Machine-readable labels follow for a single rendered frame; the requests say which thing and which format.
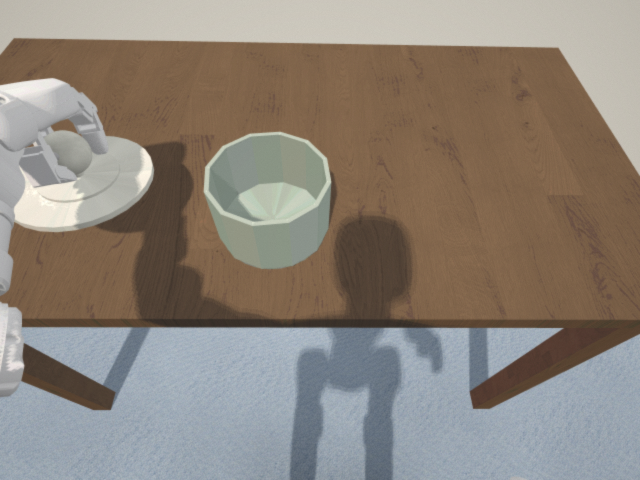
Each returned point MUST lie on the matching robot left forearm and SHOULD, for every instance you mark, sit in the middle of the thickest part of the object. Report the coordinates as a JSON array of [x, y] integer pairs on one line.
[[18, 129]]

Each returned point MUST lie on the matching lid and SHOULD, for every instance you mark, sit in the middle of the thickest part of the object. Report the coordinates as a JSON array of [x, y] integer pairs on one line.
[[111, 184]]

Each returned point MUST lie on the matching pot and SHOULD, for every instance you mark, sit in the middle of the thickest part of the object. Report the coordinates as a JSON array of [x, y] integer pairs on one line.
[[269, 196]]

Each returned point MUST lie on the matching table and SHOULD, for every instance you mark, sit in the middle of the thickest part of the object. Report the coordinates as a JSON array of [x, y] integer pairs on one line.
[[471, 187]]

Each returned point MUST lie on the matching knob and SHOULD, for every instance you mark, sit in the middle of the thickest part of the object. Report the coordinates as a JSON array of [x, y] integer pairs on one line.
[[74, 151]]

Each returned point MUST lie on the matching left robot hand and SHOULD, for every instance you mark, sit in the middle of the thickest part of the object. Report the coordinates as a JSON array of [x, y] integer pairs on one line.
[[50, 101]]

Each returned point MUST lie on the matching robot left upper arm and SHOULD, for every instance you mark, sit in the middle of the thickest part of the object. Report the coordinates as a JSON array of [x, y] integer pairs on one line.
[[11, 349]]

